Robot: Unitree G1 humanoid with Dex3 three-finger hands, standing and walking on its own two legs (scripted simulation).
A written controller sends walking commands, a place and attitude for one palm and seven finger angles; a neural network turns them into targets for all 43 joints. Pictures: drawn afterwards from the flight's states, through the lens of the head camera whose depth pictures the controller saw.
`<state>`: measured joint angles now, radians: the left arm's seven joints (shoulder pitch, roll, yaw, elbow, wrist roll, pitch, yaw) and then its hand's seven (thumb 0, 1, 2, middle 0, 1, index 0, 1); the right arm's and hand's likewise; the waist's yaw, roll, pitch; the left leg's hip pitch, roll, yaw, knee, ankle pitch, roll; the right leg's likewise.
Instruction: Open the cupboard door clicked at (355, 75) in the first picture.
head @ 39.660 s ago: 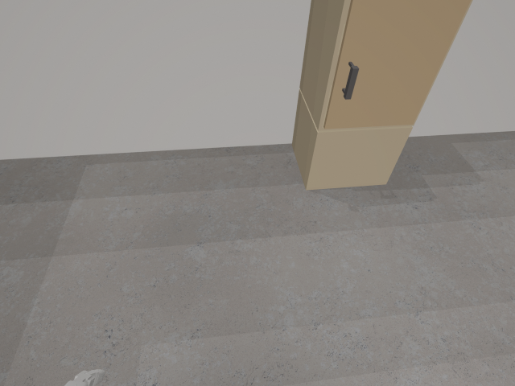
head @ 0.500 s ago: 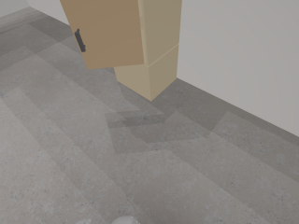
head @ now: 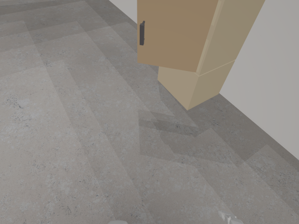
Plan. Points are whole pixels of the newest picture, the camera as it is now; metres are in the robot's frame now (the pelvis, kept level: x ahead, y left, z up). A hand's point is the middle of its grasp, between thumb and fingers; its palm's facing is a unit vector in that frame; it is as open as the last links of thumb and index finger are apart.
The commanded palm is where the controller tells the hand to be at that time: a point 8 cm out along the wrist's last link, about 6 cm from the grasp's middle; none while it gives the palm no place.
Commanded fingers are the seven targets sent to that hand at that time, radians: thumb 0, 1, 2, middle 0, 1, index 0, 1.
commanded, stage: take the last steps up to it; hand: left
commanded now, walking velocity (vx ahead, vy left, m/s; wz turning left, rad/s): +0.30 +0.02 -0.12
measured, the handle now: (142, 33) +1.12 +0.21 -0.09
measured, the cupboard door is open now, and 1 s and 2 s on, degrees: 45 45 45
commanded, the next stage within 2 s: come to a stop and stand still in 1.46 s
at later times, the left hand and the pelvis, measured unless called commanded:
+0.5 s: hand (102, 163) +0.30 +0.21 -0.15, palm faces -0.12 -0.98 -0.17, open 7.4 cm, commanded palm none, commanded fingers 0.00 0.90 0.90 -0.20 -0.30 -0.20 -0.30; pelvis +0.15 +0.05 +0.01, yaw -4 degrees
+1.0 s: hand (108, 165) +0.30 +0.19 -0.16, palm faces +0.02 -0.98 -0.19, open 7.2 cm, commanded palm none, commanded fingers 0.00 0.90 0.90 -0.20 -0.30 -0.20 -0.30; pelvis +0.32 +0.01 +0.01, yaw -4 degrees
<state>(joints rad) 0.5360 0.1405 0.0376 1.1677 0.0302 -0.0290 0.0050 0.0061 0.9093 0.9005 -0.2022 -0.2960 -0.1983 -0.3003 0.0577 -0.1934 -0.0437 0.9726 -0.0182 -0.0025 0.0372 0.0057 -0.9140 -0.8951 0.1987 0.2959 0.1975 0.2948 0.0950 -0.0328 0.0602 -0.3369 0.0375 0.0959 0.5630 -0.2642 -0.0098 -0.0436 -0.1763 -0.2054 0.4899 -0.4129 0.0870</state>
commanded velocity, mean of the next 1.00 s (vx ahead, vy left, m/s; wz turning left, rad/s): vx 0.30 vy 0.00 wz -0.04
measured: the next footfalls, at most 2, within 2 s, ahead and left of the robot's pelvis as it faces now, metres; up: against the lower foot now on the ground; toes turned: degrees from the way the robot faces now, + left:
right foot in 0.64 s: +0.28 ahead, -0.07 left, +0.00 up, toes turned -12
left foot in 1.10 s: +0.50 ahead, +0.13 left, +0.00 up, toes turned +2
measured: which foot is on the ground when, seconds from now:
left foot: down 0.00-0.64, up 0.66-1.00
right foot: down 0.00-0.00, up 0.02-0.62, down 0.64-1.00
